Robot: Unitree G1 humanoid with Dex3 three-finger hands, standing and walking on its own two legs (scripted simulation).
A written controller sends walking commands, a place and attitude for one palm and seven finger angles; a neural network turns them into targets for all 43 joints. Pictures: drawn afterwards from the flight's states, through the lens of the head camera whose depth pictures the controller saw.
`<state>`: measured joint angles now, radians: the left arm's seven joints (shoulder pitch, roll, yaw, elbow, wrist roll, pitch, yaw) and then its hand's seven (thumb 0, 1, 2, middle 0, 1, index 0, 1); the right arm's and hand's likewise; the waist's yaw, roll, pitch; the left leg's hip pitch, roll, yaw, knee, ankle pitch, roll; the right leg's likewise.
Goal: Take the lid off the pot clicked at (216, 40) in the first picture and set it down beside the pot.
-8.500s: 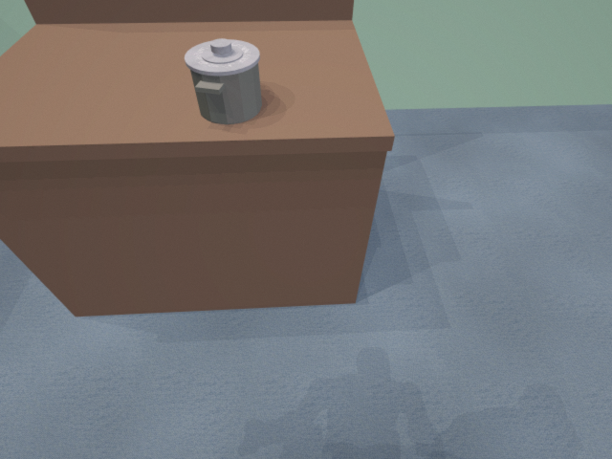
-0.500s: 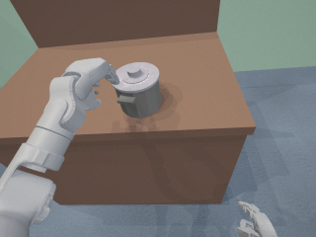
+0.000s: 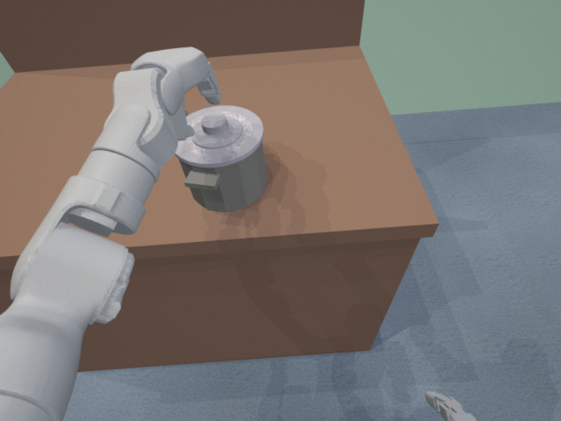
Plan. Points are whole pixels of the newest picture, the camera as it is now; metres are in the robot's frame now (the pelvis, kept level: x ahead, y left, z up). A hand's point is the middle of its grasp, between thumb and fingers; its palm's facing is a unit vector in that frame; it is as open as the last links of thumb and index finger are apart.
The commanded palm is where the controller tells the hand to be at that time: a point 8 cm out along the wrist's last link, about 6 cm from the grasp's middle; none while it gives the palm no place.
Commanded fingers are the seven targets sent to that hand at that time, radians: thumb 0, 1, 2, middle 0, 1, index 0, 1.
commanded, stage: move the open hand above the knob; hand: left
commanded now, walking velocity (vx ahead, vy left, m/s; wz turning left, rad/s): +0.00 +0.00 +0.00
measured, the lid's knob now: (214, 123) +0.54 +0.12 +0.14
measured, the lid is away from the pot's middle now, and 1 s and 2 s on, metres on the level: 0.00 0.00 0.00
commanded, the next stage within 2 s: none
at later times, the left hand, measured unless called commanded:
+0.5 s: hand (212, 94) +0.52 +0.11 +0.21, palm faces -0.28 -0.07 -0.96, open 9.9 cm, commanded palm +0.51 +0.12 +0.27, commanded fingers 0.00 -0.33 1.55 -0.86 -0.08 -0.86 -0.08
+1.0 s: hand (198, 98) +0.51 +0.13 +0.20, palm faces -0.30 -0.08 -0.95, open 9.9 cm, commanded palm +0.51 +0.13 +0.27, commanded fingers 0.00 -0.33 1.55 -0.86 -0.08 -0.86 -0.08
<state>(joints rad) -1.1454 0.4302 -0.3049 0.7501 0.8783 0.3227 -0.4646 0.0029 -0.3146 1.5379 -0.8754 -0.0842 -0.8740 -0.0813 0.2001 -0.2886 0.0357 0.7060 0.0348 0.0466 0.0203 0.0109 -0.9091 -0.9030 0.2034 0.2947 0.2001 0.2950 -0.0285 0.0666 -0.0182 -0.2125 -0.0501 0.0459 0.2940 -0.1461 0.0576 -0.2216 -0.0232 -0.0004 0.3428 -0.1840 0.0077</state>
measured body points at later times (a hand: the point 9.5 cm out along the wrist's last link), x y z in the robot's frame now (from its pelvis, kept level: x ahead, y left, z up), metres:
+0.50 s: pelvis +0.02 +0.01 +0.00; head +0.06 -0.02 +0.45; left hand +0.53 +0.11 +0.26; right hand +0.06 -0.26 -0.15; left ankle +0.00 +0.08 -0.75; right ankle -0.01 -0.13 -0.75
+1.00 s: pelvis +0.02 +0.00 +0.00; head +0.06 -0.02 +0.45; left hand +0.52 +0.13 +0.26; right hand +0.08 -0.26 -0.14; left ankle +0.00 +0.08 -0.75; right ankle -0.01 -0.13 -0.75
